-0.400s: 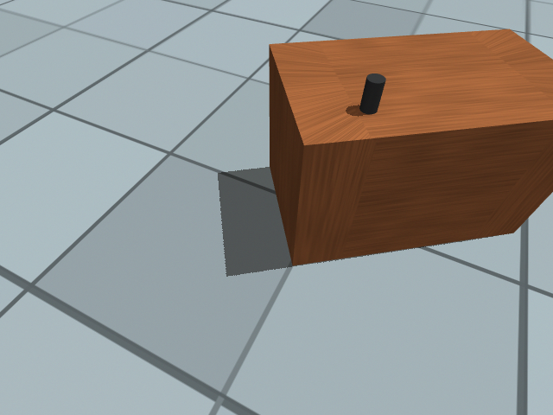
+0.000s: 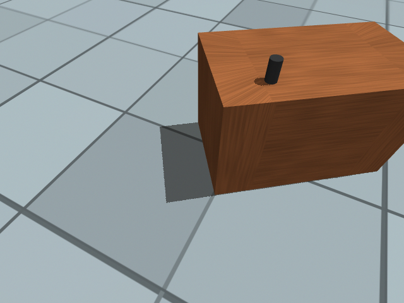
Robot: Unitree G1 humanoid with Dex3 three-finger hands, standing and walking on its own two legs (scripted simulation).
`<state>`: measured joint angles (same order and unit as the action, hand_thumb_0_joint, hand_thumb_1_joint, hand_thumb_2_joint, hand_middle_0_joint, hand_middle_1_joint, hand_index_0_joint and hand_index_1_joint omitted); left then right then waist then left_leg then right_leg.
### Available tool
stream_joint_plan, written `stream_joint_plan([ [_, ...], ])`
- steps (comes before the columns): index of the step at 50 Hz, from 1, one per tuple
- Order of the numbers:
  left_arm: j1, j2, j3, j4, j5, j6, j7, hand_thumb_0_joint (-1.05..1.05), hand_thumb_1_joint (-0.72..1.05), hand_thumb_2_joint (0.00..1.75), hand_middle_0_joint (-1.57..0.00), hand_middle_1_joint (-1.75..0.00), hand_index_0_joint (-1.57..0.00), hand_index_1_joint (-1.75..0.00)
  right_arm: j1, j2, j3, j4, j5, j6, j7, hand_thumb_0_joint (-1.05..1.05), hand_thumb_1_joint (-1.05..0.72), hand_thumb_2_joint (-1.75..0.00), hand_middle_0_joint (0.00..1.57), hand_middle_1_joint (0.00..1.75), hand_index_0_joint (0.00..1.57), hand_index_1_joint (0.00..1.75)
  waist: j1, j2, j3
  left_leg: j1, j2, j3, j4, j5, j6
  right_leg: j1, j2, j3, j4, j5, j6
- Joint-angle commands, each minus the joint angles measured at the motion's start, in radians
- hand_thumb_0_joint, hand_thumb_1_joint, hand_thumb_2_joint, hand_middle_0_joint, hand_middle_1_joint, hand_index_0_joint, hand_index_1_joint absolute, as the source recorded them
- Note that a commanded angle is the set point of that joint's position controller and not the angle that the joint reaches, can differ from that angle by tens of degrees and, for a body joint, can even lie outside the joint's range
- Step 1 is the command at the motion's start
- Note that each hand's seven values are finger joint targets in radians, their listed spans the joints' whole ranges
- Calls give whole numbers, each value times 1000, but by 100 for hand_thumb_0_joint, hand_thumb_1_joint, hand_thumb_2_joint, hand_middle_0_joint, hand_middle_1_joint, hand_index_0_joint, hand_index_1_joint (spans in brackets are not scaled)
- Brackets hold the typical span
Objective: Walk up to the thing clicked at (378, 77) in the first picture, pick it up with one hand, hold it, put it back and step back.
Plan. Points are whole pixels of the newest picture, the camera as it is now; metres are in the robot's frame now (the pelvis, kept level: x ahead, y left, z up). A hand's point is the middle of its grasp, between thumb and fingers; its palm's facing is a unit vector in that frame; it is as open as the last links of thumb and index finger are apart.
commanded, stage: stand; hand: right
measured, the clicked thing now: (273, 69) +0.96 -0.27 -0.08
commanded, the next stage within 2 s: walk up in 0.72 s
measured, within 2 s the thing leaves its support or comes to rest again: neither
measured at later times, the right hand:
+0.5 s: hand out of the picture +0.08 -0.25 -0.16, palm faces -0.03 +0.94 -0.34, open 7.4 cm
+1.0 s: hand out of the picture +0.05 -0.35 -0.16, palm faces -0.03 +0.91 -0.41, open 7.4 cm
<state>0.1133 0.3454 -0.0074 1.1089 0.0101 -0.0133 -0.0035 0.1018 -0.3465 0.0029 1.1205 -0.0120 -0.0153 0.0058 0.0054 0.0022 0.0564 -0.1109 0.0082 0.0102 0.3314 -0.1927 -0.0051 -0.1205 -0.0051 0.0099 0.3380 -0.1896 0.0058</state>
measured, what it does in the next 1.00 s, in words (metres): lifts its right foot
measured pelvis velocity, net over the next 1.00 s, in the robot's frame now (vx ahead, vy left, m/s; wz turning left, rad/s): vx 0.05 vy -0.05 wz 0.01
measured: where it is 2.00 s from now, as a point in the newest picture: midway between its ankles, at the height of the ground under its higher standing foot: (232, 262)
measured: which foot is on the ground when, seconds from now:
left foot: down 0.00-1.00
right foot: down 0.00-0.76, up 0.78-1.00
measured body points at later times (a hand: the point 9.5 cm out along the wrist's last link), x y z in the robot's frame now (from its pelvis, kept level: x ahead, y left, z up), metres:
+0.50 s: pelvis +0.00 +0.00 +0.00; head +0.01 +0.00 +0.45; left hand +0.08 +0.30 -0.13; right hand +0.08 -0.30 -0.13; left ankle -0.01 +0.12 -0.75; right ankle +0.00 -0.12 -0.75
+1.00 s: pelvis +0.05 -0.05 -0.02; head +0.06 -0.06 +0.43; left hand +0.12 +0.29 -0.12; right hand +0.05 -0.39 -0.13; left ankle -0.01 +0.12 -0.75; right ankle +0.12 -0.20 -0.74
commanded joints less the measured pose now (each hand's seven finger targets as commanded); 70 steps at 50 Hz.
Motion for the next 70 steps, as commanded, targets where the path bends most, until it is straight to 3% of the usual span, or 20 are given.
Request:
stream_joint_plan([
  [1, -26, 207, 40, -60, -4, -20, 13, 0, 90, 90, -20, -30, -20, -30, -35, -213, -41, -58, 5, -19, -14, 0, -90, -90, 20, 30, 20, 30, -1, 7, -94, 37, 124, -91, -39, 168, 29, 16, -122, 82, -40, 173, -32],
  [35, -26, 213, 43, -59, -3, -20, 13, 0, 90, 90, -20, -30, -20, -30, -18, -211, -40, -62, 3, -19, -14, 0, -90, -90, 20, 30, 20, 30, -3, 2, -82, 25, 121, -91, -55, 161, 29, 33, -126, 85, -50, 183, -32],
  [36, -9, 288, 119, -133, 32, -15, -22, 0, 90, 90, -20, -30, -20, -30, 102, -295, -99, -98, -6, -38, -8, 0, -90, -90, 20, 30, 20, 30, -22, -51, -152, 60, 105, -143, -11, -274, 99, -2, -45, 30, 77, -263, -55],
  [37, -37, 280, 126, -137, 44, -4, -33, 0, 90, 90, -20, -30, -20, -30, 176, -335, -121, -79, -14, -45, -7, 0, -90, -90, 20, 30, 20, 30, -55, 21, -88, 98, 183, -268, -80, -503, 142, -194, -29, 14, 186, -408, -60],
  [38, -81, 251, 130, -170, 51, 4, -45, 0, 90, 90, -20, -30, -20, -30, 206, -375, -145, -80, -17, -48, -10, 0, -90, -90, 20, 30, 20, 30, -79, 111, -1, 136, 299, -428, -171, -637, 205, -411, -6, -30, 382, -364, -39],
  [39, -107, 255, 138, -204, 61, 11, -51, 0, 90, 90, -20, -30, -20, -30, 204, -397, -159, -104, -19, -58, -12, 0, -90, -90, 20, 30, 20, 30, -81, 112, 88, 100, 392, -536, -202, -632, 267, -554, -63, 50, 517, -335, -34],
  [41, -75, 249, 141, -220, 45, 3, -65, 0, 90, 90, -20, -30, -20, -30, 181, -354, -149, -146, -15, -77, -17, 0, -90, -90, 20, 30, 20, 30, -41, 54, 71, 108, 364, -483, -172, -482, 253, -572, -111, 118, 561, -258, -40],
  [47, 11, 242, 157, -246, 38, -2, -99, 0, 90, 90, -20, -30, -20, -30, 101, -342, -154, -247, -32, -77, -2, 0, -90, -90, 20, 30, 20, 30, 13, 175, 16, -157, 223, -195, -85, -276, 177, -180, -76, 2, 328, -162, -18],
  [49, 154, 237, 167, -206, 36, -7, -92, 0, 90, 90, -20, -30, -20, -30, 56, -319, -149, -267, -32, -65, -2, 0, -90, -90, 20, 30, 20, 30, 93, 120, -23, -303, 157, -102, 78, -285, 134, 73, -19, -81, 228, -34, -17],
  [50, 292, 286, 189, -166, 40, -14, -79, 0, 90, 90, -20, -30, -20, -30, 69, -262, -132, -275, -41, -59, -8, 0, -90, -90, 20, 30, 20, 30, 150, -28, -68, -435, 99, -65, 309, -331, 108, 258, -4, -58, 238, -90, -15],
  [51, 387, 376, 214, -160, 51, -23, -63, 0, 90, 90, -20, -30, -20, -30, 124, -176, -101, -288, -37, -58, -10, 0, -90, -90, 20, 30, 20, 30, 185, -352, -68, -574, -37, 16, 658, -441, 91, 287, -132, 173, 29, -405, -44],
  [52, 300, 424, 210, -229, 52, -31, -56, 0, 90, 90, -20, -30, -20, -30, 157, -184, -97, -306, -9, -53, -13, 0, -90, -90, 20, 30, 20, 30, 135, -370, -54, -621, -90, -45, 839, -424, 48, 144, -382, 629, -226, -729, -163],
  [53, 183, 430, 199, -276, 35, -30, -59, 0, 90, 90, -20, -30, -20, -30, 145, -280, -124, -288, -11, -51, -15, 0, -90, -90, 20, 30, 20, 30, 84, -210, 20, -564, 11, -129, 863, -345, 48, -7, -423, 665, -234, -797, -242],
  [55, 111, 362, 179, -299, 21, -35, -55, 0, 90, 90, -20, -30, -20, -30, 222, -309, -133, -240, -2, -59, -2, 0, -90, -90, 20, 30, 20, 30, 23, -130, 75, -510, 69, -110, 823, -235, 51, -81, -319, 443, -163, -584, -229],
  [58, 116, 322, 164, -311, 20, -41, -53, 0, 90, 90, -20, -30, -20, -30, 277, -284, -129, -228, -2, -59, 17, 0, -90, -90, 20, 30, 20, 30, 13, -150, 60, -399, 76, -74, 659, -213, 30, -143, -263, 253, -131, -381, -229],
  [64, 146, 331, 157, -354, 20, -47, -59, 0, 90, 90, -20, -30, -20, -30, 205, -259, -130, -297, -9, -69, 36, 0, -90, -90, 20, 30, 20, 30, 29, -123, 41, -297, 60, 23, 386, -136, 23, -150, -257, 155, -102, -313, -236],
  [67, 122, 302, 136, -377, 19, -34, -65, 0, 90, 90, -20, -30, -20, -30, 307, -257, -140, -281, -9, -94, 20, 0, -90, -90, 20, 30, 20, 30, -51, -25, -15, -26, 6, 81, 183, -13, 30, -247, -200, 39, 117, -199, -193],
  [68, 158, 255, 116, -380, 18, -31, -63, 0, 90, 90, -20, -30, -20, -30, 373, -290, -157, -263, -12, -103, 5, 0, -90, -90, 20, 30, 20, 30, -81, 94, -70, 160, -5, 37, 151, -59, 54, -343, -136, -27, 321, -92, -156],
  [69, 197, 175, 98, -393, 14, -33, -62, 0, 90, 90, -20, -30, -20, -30, 452, -379, -181, -265, -28, -109, -12, 0, -90, -90, 20, 30, 20, 30, -110, 301, -125, 280, 224, -343, 17, -292, 127, -503, -25, -103, 633, -201, -91],
  [70, 218, 223, 116, -383, 15, -21, -53, 0, 90, 90, -20, -30, -20, -30, 425, -451, -189, -314, -20, -112, -17, 0, -90, -90, 20, 30, 20, 30, -97, 254, -120, 230, 425, -752, -108, -452, 226, -626, 31, 2, 783, -368, -58],
])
